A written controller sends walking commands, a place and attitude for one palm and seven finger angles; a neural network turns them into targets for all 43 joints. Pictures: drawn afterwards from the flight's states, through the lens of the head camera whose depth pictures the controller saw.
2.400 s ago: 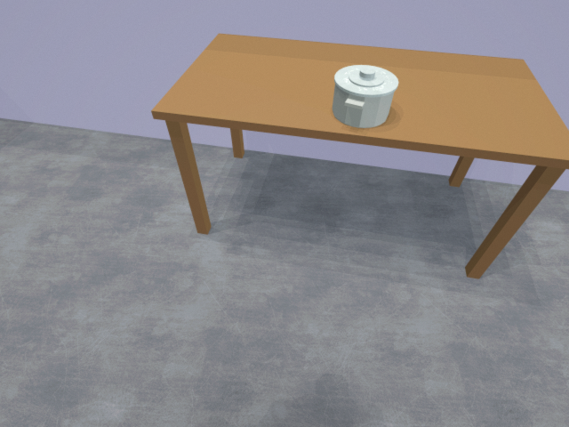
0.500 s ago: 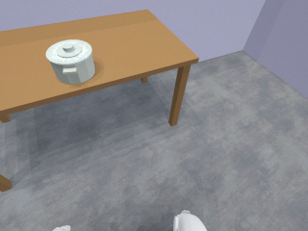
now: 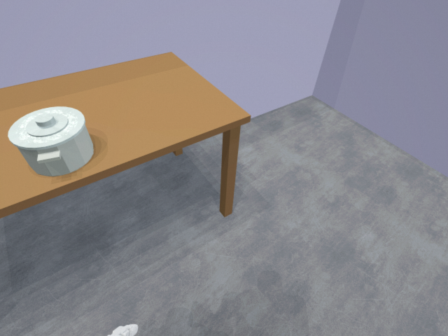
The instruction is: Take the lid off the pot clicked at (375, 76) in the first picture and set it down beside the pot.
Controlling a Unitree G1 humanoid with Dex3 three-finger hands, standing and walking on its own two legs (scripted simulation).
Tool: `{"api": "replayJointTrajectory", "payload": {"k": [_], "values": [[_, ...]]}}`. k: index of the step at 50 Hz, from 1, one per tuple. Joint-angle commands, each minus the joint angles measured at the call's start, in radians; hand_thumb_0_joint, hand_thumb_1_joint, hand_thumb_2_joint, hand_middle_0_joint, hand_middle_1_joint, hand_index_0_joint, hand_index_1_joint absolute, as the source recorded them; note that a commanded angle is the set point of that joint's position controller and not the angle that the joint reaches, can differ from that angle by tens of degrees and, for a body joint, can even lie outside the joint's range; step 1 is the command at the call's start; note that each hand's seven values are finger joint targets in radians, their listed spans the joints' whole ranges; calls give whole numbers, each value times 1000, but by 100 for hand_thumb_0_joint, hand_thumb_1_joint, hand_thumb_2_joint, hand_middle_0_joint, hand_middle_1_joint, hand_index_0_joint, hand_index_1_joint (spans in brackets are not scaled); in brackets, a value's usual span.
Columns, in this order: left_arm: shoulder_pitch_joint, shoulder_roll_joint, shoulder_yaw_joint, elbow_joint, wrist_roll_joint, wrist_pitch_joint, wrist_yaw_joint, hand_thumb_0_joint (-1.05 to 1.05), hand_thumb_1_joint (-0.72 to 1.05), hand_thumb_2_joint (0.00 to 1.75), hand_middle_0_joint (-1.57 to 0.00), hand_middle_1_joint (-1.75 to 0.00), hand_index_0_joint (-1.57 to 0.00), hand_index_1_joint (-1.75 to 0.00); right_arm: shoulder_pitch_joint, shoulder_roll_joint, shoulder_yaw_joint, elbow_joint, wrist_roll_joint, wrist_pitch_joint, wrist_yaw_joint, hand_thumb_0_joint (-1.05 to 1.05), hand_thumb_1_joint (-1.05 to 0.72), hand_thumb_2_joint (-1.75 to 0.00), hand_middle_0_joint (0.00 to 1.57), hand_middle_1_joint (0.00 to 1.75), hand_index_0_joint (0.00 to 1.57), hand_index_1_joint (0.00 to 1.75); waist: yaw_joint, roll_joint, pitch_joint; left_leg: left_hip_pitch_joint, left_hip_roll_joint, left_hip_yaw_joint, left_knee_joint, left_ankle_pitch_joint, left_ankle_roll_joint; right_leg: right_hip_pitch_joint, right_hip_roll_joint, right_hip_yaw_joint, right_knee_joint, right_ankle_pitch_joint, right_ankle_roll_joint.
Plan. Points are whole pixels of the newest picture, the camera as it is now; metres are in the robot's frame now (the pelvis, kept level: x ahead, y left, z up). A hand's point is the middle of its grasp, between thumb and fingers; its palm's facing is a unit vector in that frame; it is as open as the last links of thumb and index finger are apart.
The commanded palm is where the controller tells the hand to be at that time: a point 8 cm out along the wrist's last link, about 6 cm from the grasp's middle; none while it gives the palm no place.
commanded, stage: turn to face it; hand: left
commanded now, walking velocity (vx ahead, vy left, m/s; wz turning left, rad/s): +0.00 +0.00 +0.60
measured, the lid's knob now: (44, 119) +0.65 +0.51 +0.02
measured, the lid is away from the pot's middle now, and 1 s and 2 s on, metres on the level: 0.00 0.00 0.00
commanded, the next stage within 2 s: take the last steps up to it in 0.88 s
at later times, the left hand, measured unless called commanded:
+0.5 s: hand out of the picture +0.01 +0.18 -0.14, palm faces +0.33 -0.89 -0.32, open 7.4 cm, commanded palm none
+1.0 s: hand out of the picture -0.16 +0.15 -0.18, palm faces +0.57 -0.79 -0.24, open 7.4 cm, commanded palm none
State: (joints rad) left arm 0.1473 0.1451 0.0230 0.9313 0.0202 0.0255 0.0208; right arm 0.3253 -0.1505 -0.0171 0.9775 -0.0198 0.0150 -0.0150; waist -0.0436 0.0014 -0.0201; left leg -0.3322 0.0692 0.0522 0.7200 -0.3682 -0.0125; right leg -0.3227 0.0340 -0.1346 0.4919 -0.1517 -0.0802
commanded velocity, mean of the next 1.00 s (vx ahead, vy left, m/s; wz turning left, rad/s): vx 0.01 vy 0.00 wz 0.44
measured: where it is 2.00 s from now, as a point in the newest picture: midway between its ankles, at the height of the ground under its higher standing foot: outside the picture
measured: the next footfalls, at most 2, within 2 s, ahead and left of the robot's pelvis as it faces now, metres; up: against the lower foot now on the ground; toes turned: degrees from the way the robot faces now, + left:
left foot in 0.02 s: +0.05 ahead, +0.12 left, +0.00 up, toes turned +5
right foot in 0.42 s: +0.06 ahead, -0.14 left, +0.00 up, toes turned +12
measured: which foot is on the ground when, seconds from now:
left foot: up 0.00-0.00, down 0.02-0.42, up 0.44-0.90, down 0.92-1.00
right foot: down 0.00-0.04, up 0.06-0.40, down 0.42-0.92, up 0.94-1.00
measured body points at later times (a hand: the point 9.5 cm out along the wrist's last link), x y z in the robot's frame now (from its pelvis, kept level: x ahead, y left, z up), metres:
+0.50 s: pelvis +0.00 -0.04 +0.00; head +0.04 -0.07 +0.45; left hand -0.01 +0.23 -0.12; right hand +0.10 -0.29 -0.16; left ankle -0.01 +0.10 -0.69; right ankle +0.02 -0.14 -0.73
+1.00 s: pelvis -0.04 -0.02 +0.00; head -0.03 +0.02 +0.45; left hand -0.19 +0.19 -0.16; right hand +0.20 -0.15 -0.12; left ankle -0.09 +0.05 -0.73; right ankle +0.01 -0.15 -0.69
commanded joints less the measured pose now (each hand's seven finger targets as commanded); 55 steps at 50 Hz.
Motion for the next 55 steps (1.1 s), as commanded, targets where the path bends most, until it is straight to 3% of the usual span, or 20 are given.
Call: {"api": "replayJointTrajectory", "payload": {"k": [1,2,3,5,8,14,19,20,21,22,23,26,28,40,44,45,46,47,51,55], "values": [[60,118,45,-50,-13,0,8,0,90,90,-20,-30,-20,-30,150,-103,-23,0,-4,-9,1,0,-90,-90,20,30,20,30,20,116,101,74,98,-213,-365,17,60,-151,-168,110,-38,-312,46],[65,92,44,-63,-16,-1,3,0,90,90,-20,-30,-20,-30,124,-164,-35,-25,-13,-12,-4,0,-90,-90,20,30,20,30,27,268,142,-9,252,-439,-516,-19,141,-164,-76,25,131,-267,95],[53,100,50,-71,-11,-6,-2,0,90,90,-20,-30,-20,-30,57,-190,-39,-50,-15,-10,-10,0,-90,-90,20,30,20,30,47,239,158,-84,300,-507,-571,-7,203,-138,-57,52,288,-272,103],[50,116,67,-62,6,-3,-4,0,90,90,-20,-30,-20,-30,15,-160,-37,-45,-7,-17,-16,0,-90,-90,20,30,20,30,56,259,164,-90,218,-432,-562,50,193,-195,-72,109,490,-263,101],[79,112,72,-43,-4,-12,-5,0,90,90,-20,-30,-20,-30,18,-165,-46,-40,-2,-24,-21,0,-90,-90,20,30,20,30,50,124,58,111,153,-305,-453,334,171,-239,-75,128,524,-214,122],[31,98,67,-61,-19,-12,5,0,90,90,-20,-30,-20,-30,65,-207,-78,-27,-4,-11,-19,0,-90,-90,20,30,20,30,-3,138,-42,269,162,-369,-359,569,207,-201,-60,132,338,-311,148],[155,129,71,-28,-26,-23,10,0,90,90,-20,-30,-20,-30,-50,-240,-100,-66,6,2,-10,0,-90,-90,20,30,20,30,55,146,-107,132,91,-375,-249,563,141,109,-27,104,-25,-109,143],[198,175,78,-22,-21,-31,14,0,90,90,-20,-30,-20,-30,-71,-221,-99,-79,16,4,-3,0,-90,-90,20,30,20,30,77,80,-127,20,44,-343,-195,428,89,261,-84,144,-154,-8,135],[220,263,95,-17,-5,-38,22,0,90,90,-20,-30,-20,-30,-73,-150,-91,-99,23,5,4,0,-90,-90,20,30,20,30,87,-184,-116,-198,-79,-188,-11,81,7,411,-330,348,-236,31,72],[209,312,101,-35,-1,-33,23,0,90,90,-20,-30,-20,-30,-112,-140,-89,-127,8,6,3,0,-90,-90,20,30,20,30,93,-318,-40,-288,-132,-98,209,-237,-28,297,-514,491,-232,157,-29],[182,292,92,-49,-2,-30,22,0,90,90,-20,-30,-20,-30,-123,-172,-98,-127,-1,13,7,0,-90,-90,20,30,20,30,83,-205,-4,-272,-91,-151,374,-207,-13,183,-502,432,-213,116,-69],[69,204,69,-72,-2,-33,22,0,90,90,-20,-30,-20,-30,-107,-162,-96,-82,-7,36,25,0,-90,-90,20,30,20,30,18,-170,105,-275,-43,-114,523,-54,-30,86,-366,251,-193,122,-31],[112,201,65,-71,0,-42,19,0,90,90,-20,-30,-20,-30,-126,-148,-87,-81,-7,35,31,0,-90,-90,20,30,20,30,34,-153,94,-277,-49,-78,504,-21,-45,135,-339,183,-166,220,-30],[221,259,75,-39,17,-31,14,0,90,90,-20,-30,-20,-30,-291,-131,-54,-146,11,25,28,0,-90,-90,20,30,20,30,104,-198,14,-81,-57,15,99,-99,-33,227,-397,142,-112,383,-78],[178,258,80,-23,1,-22,10,0,90,90,-20,-30,-20,-30,-158,-153,-53,-111,10,0,21,0,-90,-90,20,30,20,30,35,-168,-62,180,-60,26,-292,161,-7,167,-345,44,54,311,21],[192,218,73,-39,-5,-15,6,0,90,90,-20,-30,-20,-30,-109,-234,-70,-102,6,-10,17,0,-90,-90,20,30,20,30,12,31,-106,354,73,-128,-365,315,33,13,-274,-8,230,81,82],[175,152,53,-70,-9,-10,2,0,90,90,-20,-30,-20,-30,-72,-332,-92,-105,5,-10,10,0,-90,-90,20,30,20,30,-6,311,-80,409,319,-445,-389,725,155,-243,-142,-14,421,-466,160],[138,176,50,-69,-3,3,11,0,90,90,-20,-30,-20,-30,-62,-337,-89,-92,4,6,6,0,-90,-90,20,30,20,30,-15,212,-72,328,351,-400,-368,753,232,-220,-153,92,529,-489,141],[174,171,58,4,1,5,-4,0,90,90,-20,-30,-20,-30,-173,-212,-48,-103,3,-11,-11,0,-90,-90,20,30,20,30,53,154,10,208,172,-234,-429,458,176,-217,-133,146,664,-233,141],[182,163,49,32,11,-10,-17,0,90,90,-20,-30,-20,-30,-66,-174,-45,-58,10,-39,-13,0,-90,-90,20,30,20,30,37,92,38,240,136,-257,-523,154,173,-255,-123,137,621,-140,140]]}}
